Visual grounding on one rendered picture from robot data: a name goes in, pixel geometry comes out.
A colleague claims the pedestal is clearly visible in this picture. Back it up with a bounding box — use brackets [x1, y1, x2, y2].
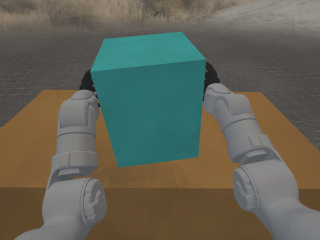
[0, 89, 320, 240]

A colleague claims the robot left hand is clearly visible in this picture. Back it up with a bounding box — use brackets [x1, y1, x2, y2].
[79, 69, 100, 107]

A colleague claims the carton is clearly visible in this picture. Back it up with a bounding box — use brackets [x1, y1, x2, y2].
[90, 31, 206, 168]

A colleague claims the robot right hand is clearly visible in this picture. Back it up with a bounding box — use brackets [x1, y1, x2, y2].
[203, 62, 220, 101]

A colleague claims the right robot upper arm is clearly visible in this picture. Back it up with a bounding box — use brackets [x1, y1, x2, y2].
[232, 159, 320, 240]

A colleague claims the left robot upper arm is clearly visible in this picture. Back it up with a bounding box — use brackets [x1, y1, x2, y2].
[14, 177, 107, 240]

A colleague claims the robot left forearm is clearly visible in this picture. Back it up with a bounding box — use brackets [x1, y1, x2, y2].
[42, 89, 100, 221]

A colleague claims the robot right forearm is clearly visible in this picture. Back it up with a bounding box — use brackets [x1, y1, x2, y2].
[204, 83, 299, 197]

